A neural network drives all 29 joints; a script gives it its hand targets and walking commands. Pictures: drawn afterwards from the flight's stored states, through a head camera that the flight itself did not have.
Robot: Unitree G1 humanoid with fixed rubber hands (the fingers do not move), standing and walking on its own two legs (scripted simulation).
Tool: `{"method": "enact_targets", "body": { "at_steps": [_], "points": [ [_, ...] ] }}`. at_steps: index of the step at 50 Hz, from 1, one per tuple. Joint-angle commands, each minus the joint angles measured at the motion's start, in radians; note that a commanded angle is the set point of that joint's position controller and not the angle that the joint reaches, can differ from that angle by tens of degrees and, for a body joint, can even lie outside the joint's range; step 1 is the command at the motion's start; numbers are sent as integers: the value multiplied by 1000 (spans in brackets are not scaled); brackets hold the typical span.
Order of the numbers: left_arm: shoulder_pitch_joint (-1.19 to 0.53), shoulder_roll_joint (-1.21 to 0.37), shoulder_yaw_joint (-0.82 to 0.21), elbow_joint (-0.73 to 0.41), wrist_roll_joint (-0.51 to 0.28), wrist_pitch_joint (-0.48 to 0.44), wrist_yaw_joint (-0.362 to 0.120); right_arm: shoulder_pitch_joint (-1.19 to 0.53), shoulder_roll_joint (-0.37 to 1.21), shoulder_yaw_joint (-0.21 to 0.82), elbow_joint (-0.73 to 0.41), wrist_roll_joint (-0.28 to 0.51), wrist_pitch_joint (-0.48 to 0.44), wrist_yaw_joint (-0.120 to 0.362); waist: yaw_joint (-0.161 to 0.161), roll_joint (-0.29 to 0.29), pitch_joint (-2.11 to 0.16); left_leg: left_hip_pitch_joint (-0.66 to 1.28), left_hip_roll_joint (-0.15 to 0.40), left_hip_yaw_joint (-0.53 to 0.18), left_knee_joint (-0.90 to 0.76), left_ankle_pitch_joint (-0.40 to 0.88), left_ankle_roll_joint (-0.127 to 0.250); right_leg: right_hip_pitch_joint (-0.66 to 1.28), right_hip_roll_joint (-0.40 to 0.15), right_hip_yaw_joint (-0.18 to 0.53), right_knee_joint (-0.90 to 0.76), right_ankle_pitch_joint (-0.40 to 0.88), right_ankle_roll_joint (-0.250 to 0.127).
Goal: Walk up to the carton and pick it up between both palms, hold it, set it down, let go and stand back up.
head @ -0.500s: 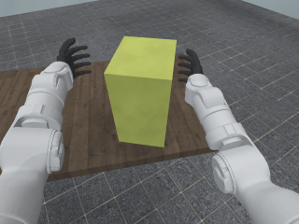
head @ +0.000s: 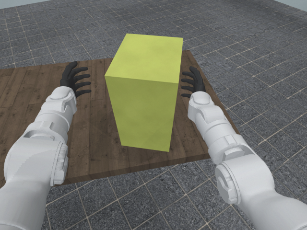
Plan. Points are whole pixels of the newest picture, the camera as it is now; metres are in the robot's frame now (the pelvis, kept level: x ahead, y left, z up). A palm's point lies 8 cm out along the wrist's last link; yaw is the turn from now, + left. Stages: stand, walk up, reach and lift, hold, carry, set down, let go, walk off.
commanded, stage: reach and lift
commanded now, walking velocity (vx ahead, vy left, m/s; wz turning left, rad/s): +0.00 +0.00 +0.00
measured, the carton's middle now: (149, 96) +0.47 -0.03 +0.07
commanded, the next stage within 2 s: none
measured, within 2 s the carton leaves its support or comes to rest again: leaves its support in 0.54 s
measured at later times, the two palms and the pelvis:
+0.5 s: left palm (82, 99) +0.45 +0.16 +0.11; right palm (192, 100) +0.41 -0.15 +0.11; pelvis +0.01 +0.01 +0.00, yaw +0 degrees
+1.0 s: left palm (95, 102) +0.44 +0.13 +0.10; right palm (187, 100) +0.41 -0.13 +0.11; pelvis +0.01 +0.01 +0.00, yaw +0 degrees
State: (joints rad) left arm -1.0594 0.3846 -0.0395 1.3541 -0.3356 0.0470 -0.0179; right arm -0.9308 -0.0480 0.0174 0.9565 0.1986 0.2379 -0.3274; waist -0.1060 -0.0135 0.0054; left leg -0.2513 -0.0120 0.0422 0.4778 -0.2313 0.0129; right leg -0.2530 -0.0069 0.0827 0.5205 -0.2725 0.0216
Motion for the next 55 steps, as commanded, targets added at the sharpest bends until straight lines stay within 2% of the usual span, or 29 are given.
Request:
{"method": "enact_targets", "body": {
  "at_steps": [1, 4, 6, 7, 8, 9, 11, 13, 18, 19, 20, 22, 26, 29, 32, 35, 36, 37, 39, 40, 42, 45, 47, 48, 49, 50, 51, 53, 55],
  "points": [
    [-472, 73, -36, -173, -15, -107, -22, -500, -12, -26, -212, 52, -102, 22, 26, 4, -662, 90, 31, -16, 23, 368, -25, -36, 39, -121, -107, 418, -6],
    [-492, 63, -22, -233, -4, -129, -11, -509, 4, -23, -253, 45, -130, 29, 42, 24, -722, 99, 30, -15, 46, 414, -38, -46, 38, -119, -94, 454, -4],
    [-525, 51, -18, -303, 2, -146, -2, -500, 9, -33, -249, 31, -147, 34, 34, 47, -775, 119, 32, -18, 63, 468, -51, -52, 41, -122, -80, 492, -2],
    [-525, 55, -2, -318, 7, -154, 4, -497, 21, -23, -266, 28, -158, 38, 55, 42, -800, 124, 30, -15, 74, 480, -52, -50, 39, -118, -76, 505, -2],
    [-522, 53, 0, -328, 13, -160, 7, -489, 19, -30, -278, 18, -165, 39, 53, 44, -828, 125, 30, -17, 81, 494, -55, -39, 40, -117, -71, 526, 2],
    [-538, 56, 12, -348, 19, -164, 12, -496, 25, -25, -284, 21, -169, 40, 64, 49, -844, 123, 30, -16, 84, 498, -58, -39, 41, -115, -65, 529, 5],
    [-525, 43, 19, -352, 33, -170, 19, -487, 22, -34, -290, 9, -183, 40, 64, 49, -854, 120, 29, -15, 86, 513, -64, -27, 45, -118, -59, 548, 11],
    [-515, 38, 44, -340, 55, -163, 21, -495, 32, -25, -287, 11, -187, 42, 86, 37, -841, 115, 28, -9, 92, 517, -62, -24, 44, -113, -54, 550, 12],
    [-519, -17, 54, -307, 100, -136, 22, -500, 40, -44, -226, 0, -186, 44, 74, 47, -726, 133, 34, -6, 83, 506, -70, -61, 49, -121, -68, 480, 11],
    [-519, -33, 56, -306, 110, -136, 19, -511, 58, -45, -225, -3, -185, 42, 76, 32, -708, 130, 37, -6, 80, 500, -69, -55, 50, -122, -68, 470, 11],
    [-527, -45, 56, -328, 118, -135, 21, -504, 66, -53, -215, -8, -183, 42, 67, 43, -720, 146, 38, -10, 81, 513, -68, -58, 49, -121, -71, 479, 8],
    [-520, -63, 67, -323, 130, -126, 18, -505, 74, -56, -211, -15, -182, 41, 76, 43, -687, 143, 38, -5, 80, 515, -70, -56, 50, -117, -75, 466, 7],
    [-548, -98, 86, -344, 157, -129, 17, -512, 124, -74, -201, -38, -180, 42, 73, 40, -674, 139, 37, -4, 66, 458, -60, -50, 43, -113, -81, 425, 4],
    [-535, -140, 112, -335, 181, -128, 11, -514, 166, -81, -192, -60, -178, 50, 80, 6, -635, 130, 37, 1, 53, 440, -56, -32, 42, -113, -85, 416, 5],
    [-559, -172, 137, -368, 207, -140, 5, -517, 207, -106, -190, -97, -187, 59, 78, 17, -648, 133, 35, 6, 46, 438, -57, -15, 37, -114, -86, 421, 9],
    [-554, -242, 193, -367, 273, -142, -8, -526, 284, -130, -202, -160, -195, 79, 102, -3, -647, 131, 33, 14, 31, 428, -52, 30, 35, -110, -89, 434, 16],
    [-570, -289, 203, -388, 301, -146, -18, -521, 327, -144, -189, -192, -201, 90, 89, 0, -660, 134, 31, 14, 26, 435, -53, 52, 34, -111, -86, 465, 18],
    [-578, -335, 225, -403, 331, -154, -25, -535, 380, -149, -208, -221, -210, 104, 99, -6, -672, 135, 31, 18, 21, 445, -54, 75, 38, -111, -83, 475, 20],
    [-598, -432, 269, -409, 412, -161, -50, -546, 477, -181, -199, -302, -219, 133, 98, -22, -676, 136, 26, 25, 6, 451, -54, 139, 35, -108, -86, 530, 27],
    [-616, -535, 293, -398, 463, -170, -77, -570, 580, -182, -200, -358, -230, 165, 108, -23, -688, 137, 21, 30, -1, 457, -54, 172, 29, -105, -86, 563, 26],
    [-615, -751, 304, -365, 540, -190, -140, -594, 791, -162, -222, -444, -250, 227, 107, -55, -713, 130, 7, 38, -21, 453, -44, 276, 23, -94, -80, 661, 32],
    [-561, -810, 292, -335, 559, -208, -177, -547, 844, -143, -188, -495, -282, 270, 97, -58, -749, 139, -5, 45, -34, 477, -40, 386, 22, -92, -63, 762, 41],
    [-539, -826, 281, -324, 548, -223, -187, -533, 861, -118, -187, -496, -296, 282, 95, -62, -765, 132, -9, 49, -38, 470, -38, 423, 19, -88, -53, 798, 45],
    [-538, -836, 279, -321, 546, -227, -190, -535, 870, -109, -185, -499, -300, 285, 100, -54, -761, 128, -6, 48, -39, 477, -38, 431, 22, -90, -51, 790, 47],
    [-547, -844, 261, -323, 532, -230, -190, -528, 870, -108, -167, -495, -301, 285, 83, -57, -744, 132, -6, 45, -41, 465, -40, 429, 21, -92, -56, 785, 48],
    [-546, -840, 263, -320, 531, -233, -194, -521, 869, -98, -167, -489, -301, 287, 93, -57, -722, 132, -6, 48, -44, 460, -40, 429, 21, -92, -61, 768, 48],
    [-562, -838, 254, -324, 522, -233, -195, -506, 871, -101, -143, -491, -298, 285, 78, -60, -692, 132, -3, 46, -47, 453, -40, 418, 24, -97, -69, 745, 48],
    [-574, -840, 246, -320, 515, -231, -200, -509, 870, -98, -133, -483, -291, 285, 81, -52, -648, 139, -2, 43, -54, 441, -40, 406, 25, -94, -82, 699, 48],
    [-586, -834, 241, -303, 507, -224, -204, -509, 868, -101, -112, -469, -280, 283, 69, -45, -613, 141, -1, 43, -60, 421, -39, 391, 25, -92, -94, 655, 44]
  ]
}}
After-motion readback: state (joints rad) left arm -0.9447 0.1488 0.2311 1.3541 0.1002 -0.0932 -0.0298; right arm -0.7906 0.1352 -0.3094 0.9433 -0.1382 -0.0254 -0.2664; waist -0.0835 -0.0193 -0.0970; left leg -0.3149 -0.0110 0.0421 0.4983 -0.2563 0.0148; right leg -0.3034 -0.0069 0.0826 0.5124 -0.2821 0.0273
